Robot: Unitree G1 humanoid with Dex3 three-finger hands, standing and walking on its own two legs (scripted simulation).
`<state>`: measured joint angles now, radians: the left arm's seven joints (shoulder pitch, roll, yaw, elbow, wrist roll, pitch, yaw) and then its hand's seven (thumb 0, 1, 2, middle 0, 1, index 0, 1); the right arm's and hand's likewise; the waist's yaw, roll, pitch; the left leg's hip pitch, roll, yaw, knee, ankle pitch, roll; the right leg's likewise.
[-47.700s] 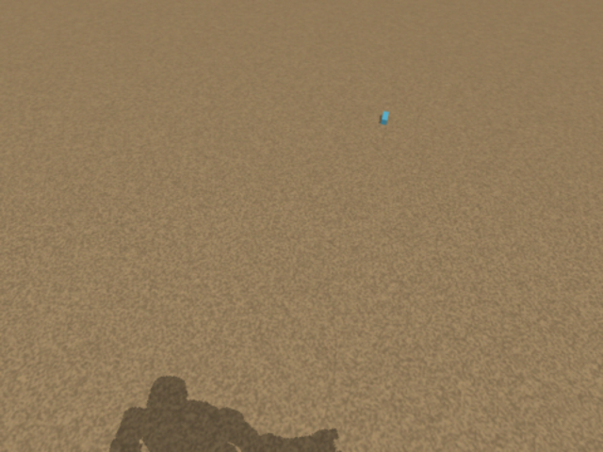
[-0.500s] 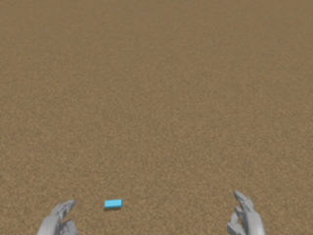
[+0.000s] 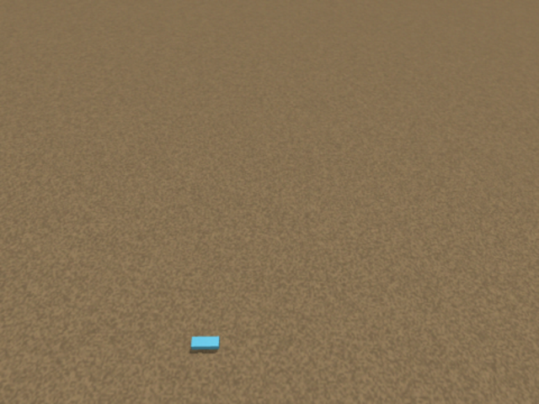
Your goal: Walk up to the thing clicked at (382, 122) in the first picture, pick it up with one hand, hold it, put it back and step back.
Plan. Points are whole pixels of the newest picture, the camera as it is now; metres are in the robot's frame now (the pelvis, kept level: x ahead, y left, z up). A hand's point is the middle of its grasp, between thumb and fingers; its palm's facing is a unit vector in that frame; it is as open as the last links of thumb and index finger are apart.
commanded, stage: stand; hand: left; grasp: from above
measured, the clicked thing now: (205, 342) +0.43 +0.18 -0.74
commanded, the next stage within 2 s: none
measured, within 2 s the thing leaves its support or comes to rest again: neither
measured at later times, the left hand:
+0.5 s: hand out of the picture +0.02 +0.24 -0.14, palm faces +0.01 -0.94 -0.34, open 7.3 cm
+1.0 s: hand out of the picture +0.06 +0.22 -0.14, palm faces +0.00 -0.94 -0.33, open 7.3 cm
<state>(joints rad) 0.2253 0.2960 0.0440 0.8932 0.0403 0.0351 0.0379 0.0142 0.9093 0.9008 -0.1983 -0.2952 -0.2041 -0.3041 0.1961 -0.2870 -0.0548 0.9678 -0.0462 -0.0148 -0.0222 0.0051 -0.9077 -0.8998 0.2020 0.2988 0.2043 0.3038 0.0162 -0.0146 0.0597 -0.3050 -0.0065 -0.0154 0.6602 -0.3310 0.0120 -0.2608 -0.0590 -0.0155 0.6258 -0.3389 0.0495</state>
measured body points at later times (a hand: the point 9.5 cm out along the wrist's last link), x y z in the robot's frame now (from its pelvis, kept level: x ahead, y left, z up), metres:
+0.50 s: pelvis -0.01 -0.01 +0.02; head -0.02 -0.01 +0.47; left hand +0.02 +0.28 -0.12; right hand +0.06 -0.29 -0.12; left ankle +0.01 +0.11 -0.72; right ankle +0.00 -0.15 -0.72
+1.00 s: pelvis -0.01 -0.02 +0.02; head -0.01 -0.03 +0.47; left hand +0.06 +0.27 -0.11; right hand +0.05 -0.31 -0.12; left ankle +0.01 +0.11 -0.72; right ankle +0.00 -0.15 -0.72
